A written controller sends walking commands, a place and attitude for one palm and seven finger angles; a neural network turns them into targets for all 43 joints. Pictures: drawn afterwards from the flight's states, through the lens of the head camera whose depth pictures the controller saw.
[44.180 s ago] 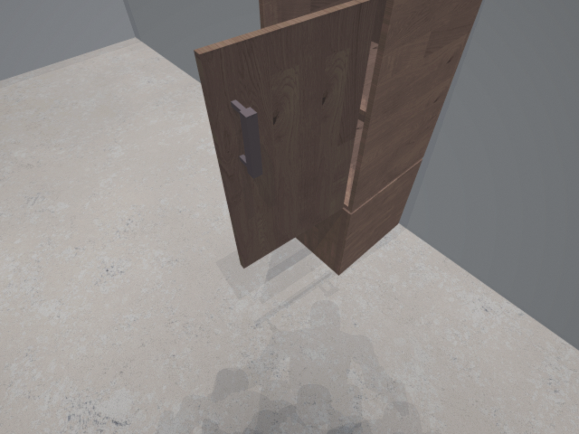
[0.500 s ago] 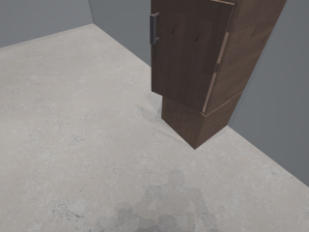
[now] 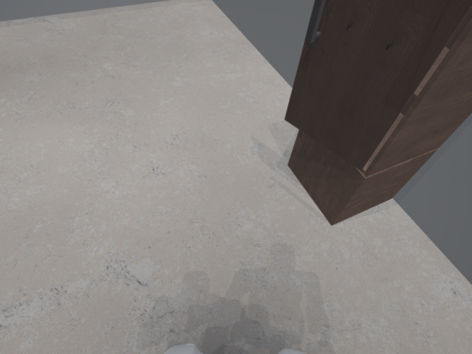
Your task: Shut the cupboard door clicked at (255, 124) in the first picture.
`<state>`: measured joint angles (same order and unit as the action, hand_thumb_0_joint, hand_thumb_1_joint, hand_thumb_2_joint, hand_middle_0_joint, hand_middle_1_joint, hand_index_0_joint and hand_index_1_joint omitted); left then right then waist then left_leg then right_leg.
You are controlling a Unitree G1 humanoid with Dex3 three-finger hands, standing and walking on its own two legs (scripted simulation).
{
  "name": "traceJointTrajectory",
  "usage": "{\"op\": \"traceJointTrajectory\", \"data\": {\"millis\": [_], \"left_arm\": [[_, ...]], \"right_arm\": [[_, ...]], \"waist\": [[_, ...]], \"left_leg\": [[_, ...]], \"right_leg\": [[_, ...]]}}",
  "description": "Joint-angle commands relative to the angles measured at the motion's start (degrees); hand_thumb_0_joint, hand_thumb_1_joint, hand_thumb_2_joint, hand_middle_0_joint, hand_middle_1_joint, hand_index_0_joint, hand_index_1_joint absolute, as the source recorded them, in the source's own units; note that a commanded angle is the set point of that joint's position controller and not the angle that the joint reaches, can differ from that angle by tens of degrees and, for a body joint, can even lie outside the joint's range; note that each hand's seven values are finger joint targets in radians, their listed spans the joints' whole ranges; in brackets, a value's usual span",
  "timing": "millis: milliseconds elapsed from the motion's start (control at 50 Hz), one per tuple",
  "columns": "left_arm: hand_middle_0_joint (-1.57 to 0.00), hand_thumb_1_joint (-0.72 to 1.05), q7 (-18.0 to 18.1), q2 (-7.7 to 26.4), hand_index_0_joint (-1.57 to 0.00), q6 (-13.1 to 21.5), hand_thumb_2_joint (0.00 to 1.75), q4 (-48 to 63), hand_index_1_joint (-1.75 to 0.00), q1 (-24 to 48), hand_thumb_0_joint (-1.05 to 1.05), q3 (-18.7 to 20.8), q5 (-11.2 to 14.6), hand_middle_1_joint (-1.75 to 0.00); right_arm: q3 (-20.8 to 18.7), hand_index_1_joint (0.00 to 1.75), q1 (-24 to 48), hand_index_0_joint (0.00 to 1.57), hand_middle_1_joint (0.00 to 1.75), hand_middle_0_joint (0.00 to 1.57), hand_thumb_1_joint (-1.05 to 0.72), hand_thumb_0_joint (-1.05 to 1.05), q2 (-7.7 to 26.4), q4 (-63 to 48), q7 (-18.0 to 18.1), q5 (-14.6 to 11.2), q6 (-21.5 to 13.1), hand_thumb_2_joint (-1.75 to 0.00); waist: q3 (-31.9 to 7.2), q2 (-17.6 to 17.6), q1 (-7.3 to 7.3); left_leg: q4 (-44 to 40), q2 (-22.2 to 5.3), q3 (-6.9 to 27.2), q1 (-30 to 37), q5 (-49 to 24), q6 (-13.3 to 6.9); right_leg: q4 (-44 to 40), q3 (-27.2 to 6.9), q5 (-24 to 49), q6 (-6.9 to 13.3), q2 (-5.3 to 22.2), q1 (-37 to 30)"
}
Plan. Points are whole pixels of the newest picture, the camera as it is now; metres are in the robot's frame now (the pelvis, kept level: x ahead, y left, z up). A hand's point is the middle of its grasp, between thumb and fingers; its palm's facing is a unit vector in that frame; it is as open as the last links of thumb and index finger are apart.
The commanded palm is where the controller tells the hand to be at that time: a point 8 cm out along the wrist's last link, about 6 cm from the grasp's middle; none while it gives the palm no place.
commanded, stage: walk to a spot facing it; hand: left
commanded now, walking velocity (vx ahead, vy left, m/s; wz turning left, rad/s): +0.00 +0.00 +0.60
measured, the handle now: (319, 15) +0.95 -0.20 +0.11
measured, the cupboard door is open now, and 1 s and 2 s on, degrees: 20 20 20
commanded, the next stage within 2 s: turn to face it in 1.12 s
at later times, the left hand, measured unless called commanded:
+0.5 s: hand out of the picture +0.01 +0.17 -0.13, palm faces +0.33 -0.90 -0.28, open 7.4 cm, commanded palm none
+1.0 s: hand out of the picture +0.03 +0.28 -0.15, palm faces +0.62 -0.76 -0.23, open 7.4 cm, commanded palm none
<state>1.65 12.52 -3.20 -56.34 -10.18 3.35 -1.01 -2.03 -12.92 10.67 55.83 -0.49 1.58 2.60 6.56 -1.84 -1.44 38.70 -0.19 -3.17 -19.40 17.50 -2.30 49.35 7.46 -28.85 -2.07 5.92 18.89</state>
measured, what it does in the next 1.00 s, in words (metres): walks ahead, turning left: right foot, then left foot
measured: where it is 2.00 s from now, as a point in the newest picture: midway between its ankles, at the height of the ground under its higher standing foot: (173, 310)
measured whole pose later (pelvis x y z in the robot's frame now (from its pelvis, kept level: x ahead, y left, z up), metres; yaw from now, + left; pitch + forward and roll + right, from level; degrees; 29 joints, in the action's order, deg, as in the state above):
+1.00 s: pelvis +0.11 +0.08 +0.02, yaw +36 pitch +0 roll +0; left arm -1.0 13.3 0.1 -53.8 -13.8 4.7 -1.8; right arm -1.4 -11.6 10.4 53.1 0.1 1.4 -1.8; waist 5.4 -1.7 0.8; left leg 27.4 2.3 -3.9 -13.4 14.0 -4.0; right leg 59.8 1.8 -15.2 -2.7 8.4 32.4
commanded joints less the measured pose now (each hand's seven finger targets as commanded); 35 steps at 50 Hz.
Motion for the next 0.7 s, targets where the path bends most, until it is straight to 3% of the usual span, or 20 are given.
{"op": "traceJointTrajectory", "data": {"millis": [0, 60, 140, 220, 240, 260, 280, 300, 320, 340, 360, 380, 400, 420, 440, 520, 600, 640, 680], "left_arm": [[-0.20, 0.90, -0.39, 6.27, -0.20, 1.25, 0.90, 6.70, -0.30, 2.99, 0.00, 2.29, -0.52, -0.30], [-0.20, 0.90, -0.52, 5.20, -0.20, 1.90, 0.90, 6.12, -0.30, 0.85, 0.00, 2.03, -0.24, -0.30], [-0.20, 0.90, -0.36, 4.63, -0.20, 1.79, 0.90, 7.19, -0.30, 1.44, 0.00, 1.81, -0.16, -0.30], [-0.20, 0.90, -0.63, 4.49, -0.20, 1.99, 0.90, 7.43, -0.30, -0.87, 0.00, 1.51, -0.04, -0.30], [-0.20, 0.90, -0.79, 4.87, -0.20, 2.08, 0.90, 6.89, -0.30, -2.69, 0.00, 1.59, -0.08, -0.30], [-0.20, 0.90, -0.95, 5.49, -0.20, 2.22, 0.90, 5.79, -0.30, -6.29, 0.00, 1.86, -0.25, -0.30], [-0.20, 0.90, -0.87, 7.14, -0.20, 2.55, 0.90, 4.79, -0.30, -10.72, 0.00, 2.51, -0.68, -0.30], [-0.20, 0.90, -0.32, 12.69, -0.20, 3.25, 0.90, 5.04, -0.30, -13.42, 0.00, 3.50, -1.75, -0.30], [-0.20, 0.90, -0.03, 14.34, -0.20, 2.87, 0.90, 5.91, -0.30, -11.25, 0.00, 3.19, -1.04, -0.30], [-0.20, 0.90, 0.01, 13.45, -0.20, 3.44, 0.90, 7.37, -0.30, -5.75, 0.00, 3.39, -0.28, -0.30], [-0.20, 0.90, 0.05, 11.09, -0.20, 4.30, 0.90, 8.03, -0.30, -2.93, 0.00, 3.01, -0.43, -0.30], [-0.20, 0.90, -0.03, 8.90, -0.20, 4.90, 0.90, 8.10, -0.30, -0.75, 0.00, 2.37, -0.50, -0.30], [-0.20, 0.90, -0.12, 7.56, -0.20, 5.31, 0.90, 7.67, -0.30, -0.66, 0.00, 2.15, -0.55, -0.30], [-0.20, 0.90, -0.23, 7.34, -0.20, 5.86, 0.90, 7.16, -0.30, -2.58, 0.00, 1.93, -0.50, -0.30], [-0.20, 0.90, -0.27, 7.28, -0.20, 6.17, 0.90, 6.21, -0.30, -5.08, 0.00, 1.95, -0.48, -0.30], [-0.20, 0.90, -0.28, 7.39, -0.20, 6.66, 0.90, 3.31, -0.30, -12.31, 0.00, 2.05, -0.75, -0.30], [-0.20, 0.90, -0.46, 8.17, -0.20, 6.75, 0.90, 2.16, -0.30, -14.65, 0.00, 2.30, -0.97, -0.30], [-0.20, 0.90, -0.62, 9.24, -0.20, 6.61, 0.90, 2.30, -0.30, -14.66, 0.00, 2.48, -0.99, -0.30], [-0.20, 0.90, -0.83, 11.01, -0.20, 6.67, 0.90, 2.56, -0.30, -13.34, 0.00, 2.85, -0.86, -0.30]], "right_arm": [[-3.24, 0.30, -3.55, 0.20, 0.30, 0.20, -0.90, 0.00, 12.59, -3.53, 2.10, 0.35, -1.42, -0.90], [-3.27, 0.30, -3.48, 0.20, 0.30, 0.20, -0.90, 0.00, 11.97, -3.54, 2.40, 0.11, -1.91, -0.90], [-3.72, 0.30, -3.94, 0.20, 0.30, 0.20, -0.90, 0.00, 12.21, -3.39, 2.22, 0.22, -1.38, -0.90], [-4.26, 0.30, -1.70, 0.20, 0.30, 0.20, -0.90, 0.00, 12.98, -4.78, 1.53, 0.63, -0.55, -0.90], [-4.42, 0.30, -0.73, 0.20, 0.30, 0.20, -0.90, 0.00, 13.10, -5.11, 1.39, 0.53, -0.35, -0.90], [-4.48, 0.30, 1.32, 0.20, 0.30, 0.20, -0.90, 0.00, 13.11, -5.79, 1.30, 0.36, -0.12, -0.90], [-4.37, 0.30, 3.15, 0.20, 0.30, 0.20, -0.90, 0.00, 11.66, -6.73, 1.16, 0.09, -0.02, -0.90], [-3.63, 0.30, 2.79, 0.20, 0.30, 0.20, -0.90, 0.00, 7.63, -7.73, 0.77, -0.68, -0.22, -0.90], [-3.55, 0.30, 4.24, 0.20, 0.30, 0.20, -0.90, 0.00, 6.88, -8.92, 0.61, 0.06, -0.82, -0.90], [-4.06, 0.30, 2.49, 0.20, 0.30, 0.20, -0.90, 0.00, 8.66, -8.81, 0.12, 0.61, -0.48, -0.90], [-4.04, 0.30, 2.98, 0.20, 0.30, 0.20, -0.90, 0.00, 7.94, -8.29, -0.42, 0.57, -0.36, -0.90], [-3.89, 0.30, 2.49, 0.20, 0.30, 0.20, -0.90, 0.00, 8.08, -7.71, -1.02, 0.69, -0.35, -0.90], [-3.75, 0.30, 2.00, 0.20, 0.30, 0.20, -0.90, 0.00, 7.25, -7.48, -1.62, 0.56, -0.45, -0.90], [-3.33, 0.30, 2.51, 0.20, 0.30, 0.20, -0.90, 0.00, 6.49, -7.30, -1.93, 0.42, -0.62, -0.90], [-3.15, 0.30, 3.41, 0.20, 0.30, 0.20, -0.90, 0.00, 5.93, -7.54, -2.05, 0.22, -0.66, -0.90], [-2.37, 0.30, 8.96, 0.20, 0.30, 0.20, -0.90, 0.00, 4.77, -9.22, -2.39, 0.02, -0.76, -0.90], [-1.72, 0.30, 13.71, 0.20, 0.30, 0.20, -0.90, 0.00, 4.23, -10.84, -3.01, -0.10, -1.14, -0.90], [-1.43, 0.30, 14.23, 0.20, 0.30, 0.20, -0.90, 0.00, 4.45, -11.25, -3.18, -0.15, -1.56, -0.90], [-1.64, 0.30, 10.00, 0.20, 0.30, 0.20, -0.90, 0.00, 5.34, -10.60, -2.91, -0.08, -2.27, -0.90]], "waist": [[-5.96, 9.20, -0.79], [-10.16, 6.76, -0.37], [-10.14, 8.79, -0.98], [-9.92, 11.57, -0.19], [-9.13, 11.29, 0.64], [-7.97, 10.81, 2.57], [-6.74, 6.71, 4.84], [-7.03, -9.27, 6.56], [-2.87, -13.98, 5.78], [-3.60, -9.18, 1.94], [-1.20, -9.50, 0.86], [0.32, -8.82, -0.45], [-0.53, -7.06, -0.98], [-1.11, -6.19, -0.29], [-1.94, -6.22, 0.50], [-1.25, -7.14, 3.19], [-0.13, -8.48, 4.37], [0.00, -8.15, 4.28], [-2.79, -7.60, 1.94]], "left_leg": [[-22.80, -15.30, 25.38, 6.45, -8.54, -6.32], [-19.94, -13.23, 21.87, 12.88, -19.77, -7.18], [-19.86, -12.22, 23.27, 12.55, -18.50, -7.73], [-21.71, -9.59, 26.75, 6.04, 1.90, -6.59], [-21.91, -8.43, 27.08, 2.04, 8.02, -5.87], [-21.46, -6.42, 25.79, -4.42, 14.73, -4.67], [-16.86, -2.66, 22.82, -13.99, 19.83, -2.55], [2.04, 4.65, 13.34, -26.74, 19.59, 1.51], [19.42, 5.99, 6.39, -28.82, 16.10, 3.51], [27.87, 1.65, 8.86, -24.81, 10.38, 3.23], [31.79, -0.52, 8.65, -24.48, 7.11, 3.50], [32.77, -1.98, 7.48, -23.56, 3.30, 3.92], [31.71, -2.72, 5.92, -21.78, 0.96, 4.17], [29.73, -2.51, 4.39, -20.96, -0.72, 4.54], [27.85, -2.47, 3.34, -20.96, -1.24, 4.64], [20.60, -3.23, 0.60, -22.71, -0.57, 4.02], [9.68, -3.65, -2.04, -19.15, 0.38, 2.83], [4.16, -2.73, -3.78, -13.85, 1.86, 1.73], [-0.93, 0.17, -6.69, -4.17, 4.11, 0.13]], "right_leg": [[16.24, -9.26, 5.18, -0.40, -1.00, 13.72], [11.90, -8.92, 6.74, -1.44, -1.97, 13.57], [5.16, -8.47, 5.36, -1.60, -3.48, 11.39], [-8.29, -6.72, 4.48, -0.58, -5.97, 1.90], [-12.24, -5.76, 5.88, -0.27, -6.99, -2.78], [-17.31, -4.33, 7.97, -0.11, -7.68, -9.91], [-25.52, -6.65, 5.12, 0.79, -5.47, -19.24], [-38.47, -25.75, -11.70, 5.89, 9.02, -27.12], [-43.90, -37.24, -16.12, 9.84, 21.44, -18.49], [-42.90, -34.46, -14.14, 10.75, 20.81, -12.06], [-42.66, -30.96, -12.78, 9.98, 18.03, -8.32], [-41.37, -23.24, -6.25, 8.84, 15.32, -6.89], [-39.57, -16.57, 0.69, 8.21, 13.18, -8.01], [-38.30, -12.20, 8.82, 7.75, 11.46, -10.48], [-37.29, -9.88, 14.53, 7.77, 11.25, -13.19], [-35.27, -4.91, 28.00, 7.47, 12.81, -20.71], [-34.07, -1.21, 29.53, 7.19, 14.69, -21.43], [-32.43, 0.09, 32.16, 7.05, 15.93, -19.96], [-25.79, 3.34, 41.34, 6.40, 15.69, -18.57]]}}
